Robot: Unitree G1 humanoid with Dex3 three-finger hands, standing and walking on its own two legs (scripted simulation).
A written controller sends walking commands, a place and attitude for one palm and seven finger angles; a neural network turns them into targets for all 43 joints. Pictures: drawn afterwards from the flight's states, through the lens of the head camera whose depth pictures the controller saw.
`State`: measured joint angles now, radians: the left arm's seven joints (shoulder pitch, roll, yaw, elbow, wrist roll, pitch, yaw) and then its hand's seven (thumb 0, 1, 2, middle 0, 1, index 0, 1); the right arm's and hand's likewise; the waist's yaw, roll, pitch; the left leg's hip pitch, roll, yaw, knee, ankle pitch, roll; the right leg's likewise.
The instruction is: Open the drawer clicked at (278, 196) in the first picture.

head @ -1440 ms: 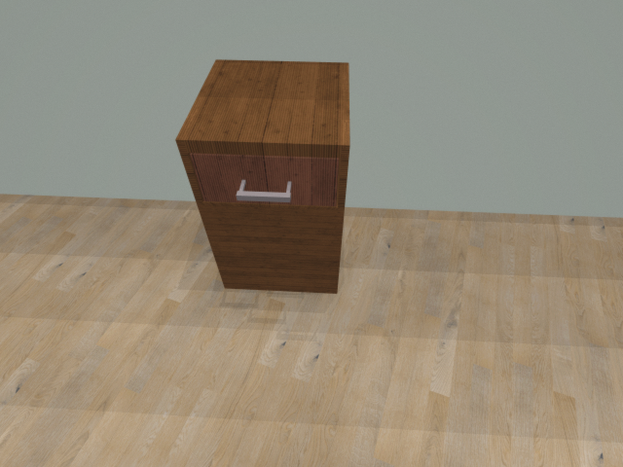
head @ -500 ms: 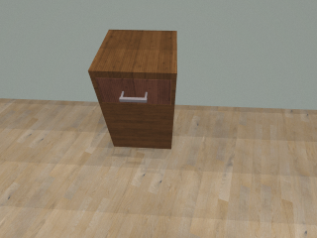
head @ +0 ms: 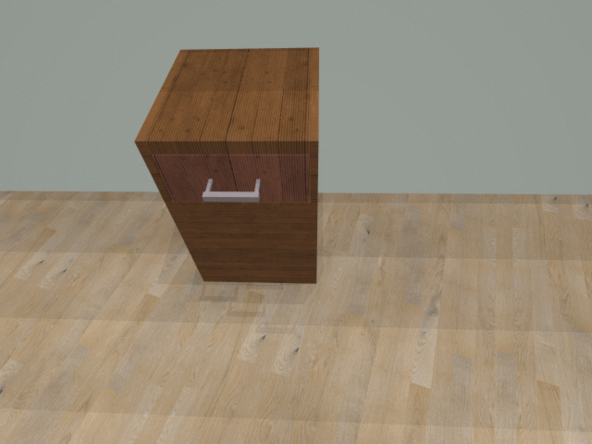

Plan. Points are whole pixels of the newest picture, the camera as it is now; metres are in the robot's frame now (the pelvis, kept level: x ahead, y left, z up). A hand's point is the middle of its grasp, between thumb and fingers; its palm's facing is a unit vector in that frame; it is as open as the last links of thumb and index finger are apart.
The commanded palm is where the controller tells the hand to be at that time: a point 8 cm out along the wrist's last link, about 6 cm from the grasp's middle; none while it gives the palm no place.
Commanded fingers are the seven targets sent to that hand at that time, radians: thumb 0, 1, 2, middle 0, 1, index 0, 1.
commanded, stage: take the last steps up to it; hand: left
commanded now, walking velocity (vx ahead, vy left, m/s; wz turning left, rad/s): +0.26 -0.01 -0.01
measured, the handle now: (232, 190) +0.71 +0.20 -0.20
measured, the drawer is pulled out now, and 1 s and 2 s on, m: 0.00 0.00 0.00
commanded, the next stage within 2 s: come to a stop and stand still in 0.26 s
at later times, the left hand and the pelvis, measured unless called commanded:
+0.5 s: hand (228, 437) +0.16 +0.12 -0.17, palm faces +0.08 -0.98 -0.17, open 7.3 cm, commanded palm none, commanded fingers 0.00 0.90 0.90 -0.20 -0.30 -0.20 -0.30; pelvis +0.17 -0.03 +0.01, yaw -1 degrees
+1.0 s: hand (210, 388) +0.23 +0.16 -0.16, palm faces +0.08 -0.97 -0.23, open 7.4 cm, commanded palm none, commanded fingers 0.00 0.90 0.90 -0.20 -0.30 -0.20 -0.30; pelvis +0.20 -0.03 +0.01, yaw +1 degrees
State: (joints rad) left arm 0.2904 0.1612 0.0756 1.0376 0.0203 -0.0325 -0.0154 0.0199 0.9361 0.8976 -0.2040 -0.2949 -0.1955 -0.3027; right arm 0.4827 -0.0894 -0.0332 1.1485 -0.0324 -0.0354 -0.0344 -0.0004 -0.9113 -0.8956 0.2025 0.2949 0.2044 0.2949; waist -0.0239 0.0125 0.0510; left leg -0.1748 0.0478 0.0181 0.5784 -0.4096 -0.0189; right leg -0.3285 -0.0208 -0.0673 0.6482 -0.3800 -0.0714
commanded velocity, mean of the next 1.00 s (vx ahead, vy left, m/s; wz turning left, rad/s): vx -0.06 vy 0.05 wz -0.01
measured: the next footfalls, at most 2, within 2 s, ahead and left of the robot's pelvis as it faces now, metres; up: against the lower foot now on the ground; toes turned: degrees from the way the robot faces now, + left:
left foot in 0.34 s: +0.24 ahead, +0.11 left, +0.00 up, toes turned +4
right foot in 0.54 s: +0.22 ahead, -0.15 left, +0.00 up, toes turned -3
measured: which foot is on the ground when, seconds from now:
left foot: down 0.00-0.00, up 0.02-0.32, down 0.34-0.56, up 0.58-0.96, down 0.98-1.00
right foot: down 0.00-0.34, up 0.36-0.52, down 0.54-0.98, up 1.00-1.00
